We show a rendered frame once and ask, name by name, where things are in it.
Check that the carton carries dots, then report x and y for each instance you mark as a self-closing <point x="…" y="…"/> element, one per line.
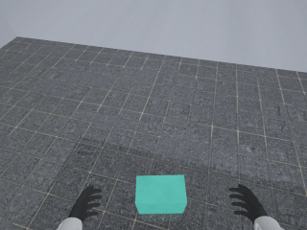
<point x="160" y="194"/>

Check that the robot right hand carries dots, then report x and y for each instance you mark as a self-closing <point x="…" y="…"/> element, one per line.
<point x="254" y="208"/>

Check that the robot left hand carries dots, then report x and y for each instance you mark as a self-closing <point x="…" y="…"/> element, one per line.
<point x="79" y="209"/>

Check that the left robot forearm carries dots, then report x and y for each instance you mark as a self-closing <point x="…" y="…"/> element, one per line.
<point x="71" y="224"/>

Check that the right robot forearm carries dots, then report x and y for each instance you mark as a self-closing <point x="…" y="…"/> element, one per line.
<point x="266" y="223"/>

